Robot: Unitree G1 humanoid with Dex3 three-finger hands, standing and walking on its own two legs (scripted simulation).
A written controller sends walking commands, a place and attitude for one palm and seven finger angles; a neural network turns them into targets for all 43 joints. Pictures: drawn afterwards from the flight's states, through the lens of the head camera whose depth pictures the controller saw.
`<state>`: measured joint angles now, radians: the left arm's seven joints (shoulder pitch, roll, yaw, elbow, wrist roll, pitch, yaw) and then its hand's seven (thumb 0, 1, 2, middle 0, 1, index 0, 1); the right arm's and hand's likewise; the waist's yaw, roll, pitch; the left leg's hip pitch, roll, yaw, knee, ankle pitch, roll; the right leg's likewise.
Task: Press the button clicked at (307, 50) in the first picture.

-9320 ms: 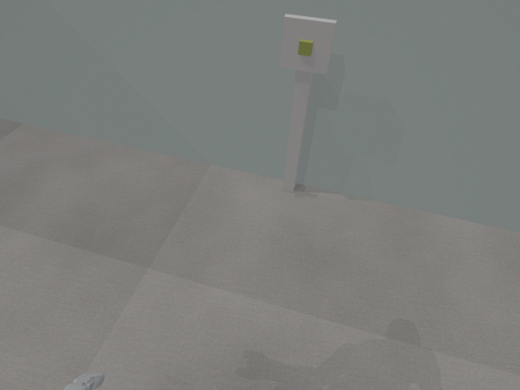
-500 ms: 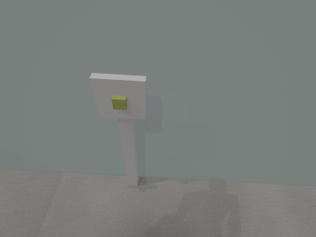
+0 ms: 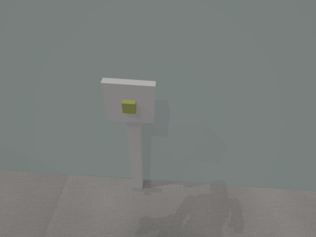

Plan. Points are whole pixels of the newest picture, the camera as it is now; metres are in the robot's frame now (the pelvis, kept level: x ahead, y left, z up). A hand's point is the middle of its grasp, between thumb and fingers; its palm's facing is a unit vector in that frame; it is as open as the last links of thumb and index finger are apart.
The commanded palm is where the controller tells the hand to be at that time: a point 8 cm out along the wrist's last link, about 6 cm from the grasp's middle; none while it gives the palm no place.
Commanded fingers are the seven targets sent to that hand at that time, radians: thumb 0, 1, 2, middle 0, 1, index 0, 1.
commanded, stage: shuffle to correct the standing spot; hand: left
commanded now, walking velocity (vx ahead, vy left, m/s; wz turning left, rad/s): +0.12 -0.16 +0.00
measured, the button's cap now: (129, 106) +0.54 +0.14 +0.01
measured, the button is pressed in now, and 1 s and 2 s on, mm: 0 0 0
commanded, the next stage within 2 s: come to a stop and stand still in 0.46 s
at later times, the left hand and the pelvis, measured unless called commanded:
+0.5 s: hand out of the picture -0.01 +0.10 -0.18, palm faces +0.03 -0.99 -0.17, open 7.4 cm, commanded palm none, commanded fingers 0.00 0.90 0.90 -0.20 -0.30 -0.20 -0.30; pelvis +0.02 -0.07 -0.01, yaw -1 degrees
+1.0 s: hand out of the picture +0.04 +0.10 -0.19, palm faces +0.04 -0.99 -0.15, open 7.4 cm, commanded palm none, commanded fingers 0.00 0.90 0.90 -0.20 -0.30 -0.20 -0.30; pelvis +0.05 -0.05 +0.00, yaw -1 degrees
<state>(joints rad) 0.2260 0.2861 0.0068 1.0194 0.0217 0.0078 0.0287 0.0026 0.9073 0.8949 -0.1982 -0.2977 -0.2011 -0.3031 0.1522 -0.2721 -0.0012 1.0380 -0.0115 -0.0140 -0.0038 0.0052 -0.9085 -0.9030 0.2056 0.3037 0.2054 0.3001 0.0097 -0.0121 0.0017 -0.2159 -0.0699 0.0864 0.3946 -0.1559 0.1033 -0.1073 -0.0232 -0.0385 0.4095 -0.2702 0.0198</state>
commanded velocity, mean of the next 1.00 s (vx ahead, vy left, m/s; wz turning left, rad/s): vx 0.03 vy -0.06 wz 0.03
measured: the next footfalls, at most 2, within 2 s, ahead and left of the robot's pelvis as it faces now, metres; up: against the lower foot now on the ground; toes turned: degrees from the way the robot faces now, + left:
right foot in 0.42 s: +0.08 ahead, -0.15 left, +0.00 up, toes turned +3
left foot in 0.74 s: +0.13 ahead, +0.02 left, +0.00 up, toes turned +4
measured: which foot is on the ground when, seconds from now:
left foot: down 0.00-0.44, up 0.46-0.72, down 0.74-1.00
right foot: down 0.00-0.12, up 0.14-0.40, down 0.42-1.00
